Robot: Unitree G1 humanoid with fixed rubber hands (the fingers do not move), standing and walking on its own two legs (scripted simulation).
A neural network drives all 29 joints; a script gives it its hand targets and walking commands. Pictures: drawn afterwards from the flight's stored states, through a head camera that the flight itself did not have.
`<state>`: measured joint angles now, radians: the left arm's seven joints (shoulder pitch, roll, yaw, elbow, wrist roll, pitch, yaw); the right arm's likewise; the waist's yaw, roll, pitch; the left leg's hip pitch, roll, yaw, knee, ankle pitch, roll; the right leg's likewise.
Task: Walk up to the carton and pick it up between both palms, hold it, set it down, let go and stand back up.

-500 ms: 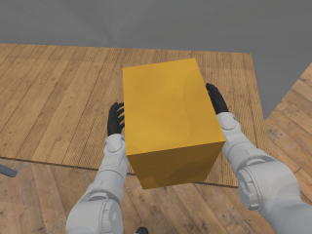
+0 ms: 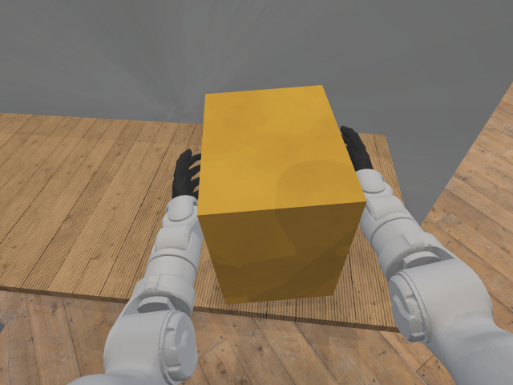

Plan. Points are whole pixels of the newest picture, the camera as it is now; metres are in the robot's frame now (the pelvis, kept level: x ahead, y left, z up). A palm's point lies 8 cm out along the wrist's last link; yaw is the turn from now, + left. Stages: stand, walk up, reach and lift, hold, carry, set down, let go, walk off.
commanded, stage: reach and lift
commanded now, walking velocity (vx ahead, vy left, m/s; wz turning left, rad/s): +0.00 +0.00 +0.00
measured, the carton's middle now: (272, 199) +0.41 +0.05 +0.06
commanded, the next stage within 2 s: hold in 1.40 s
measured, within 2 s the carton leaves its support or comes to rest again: neither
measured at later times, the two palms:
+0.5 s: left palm (179, 185) +0.37 +0.19 +0.12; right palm (365, 178) +0.40 -0.09 +0.13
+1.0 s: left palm (174, 170) +0.37 +0.20 +0.15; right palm (372, 172) +0.39 -0.09 +0.16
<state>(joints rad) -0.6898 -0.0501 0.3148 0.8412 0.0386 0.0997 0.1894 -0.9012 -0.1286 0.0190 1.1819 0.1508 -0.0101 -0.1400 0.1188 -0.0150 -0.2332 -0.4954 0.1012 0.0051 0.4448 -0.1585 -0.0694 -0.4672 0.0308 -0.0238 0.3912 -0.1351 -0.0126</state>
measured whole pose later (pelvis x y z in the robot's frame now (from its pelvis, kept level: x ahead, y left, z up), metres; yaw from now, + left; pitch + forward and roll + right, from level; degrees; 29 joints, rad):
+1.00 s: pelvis +0.00 +0.03 +0.01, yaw +1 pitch +3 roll -2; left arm -0.61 -0.02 0.26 0.45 0.05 0.47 0.13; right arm -0.71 -0.08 0.00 0.71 0.21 0.31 -0.24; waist -0.01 -0.02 -0.16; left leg -0.30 0.07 0.00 0.44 -0.18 -0.04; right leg -0.23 0.00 -0.03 0.30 -0.12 0.02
